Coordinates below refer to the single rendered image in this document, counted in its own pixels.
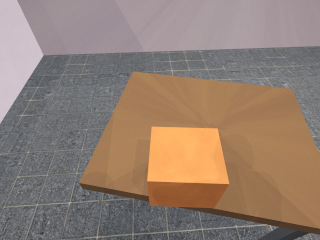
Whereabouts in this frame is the table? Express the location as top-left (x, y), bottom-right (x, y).
top-left (79, 71), bottom-right (320, 240)

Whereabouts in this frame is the carton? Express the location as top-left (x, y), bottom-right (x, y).
top-left (147, 126), bottom-right (229, 208)

